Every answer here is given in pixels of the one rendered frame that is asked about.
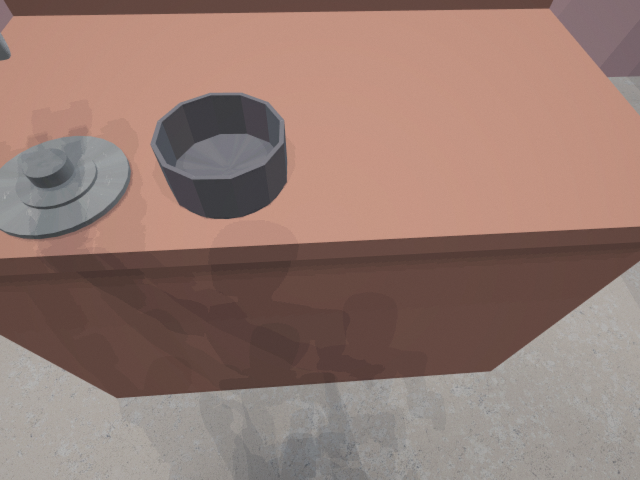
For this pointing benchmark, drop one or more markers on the pot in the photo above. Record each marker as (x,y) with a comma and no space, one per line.
(223,154)

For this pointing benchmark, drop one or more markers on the lid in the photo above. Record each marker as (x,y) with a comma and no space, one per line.
(100,179)

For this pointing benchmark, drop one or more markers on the knob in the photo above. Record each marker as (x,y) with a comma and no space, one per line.
(48,168)

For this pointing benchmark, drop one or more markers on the table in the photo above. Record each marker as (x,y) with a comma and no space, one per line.
(461,175)

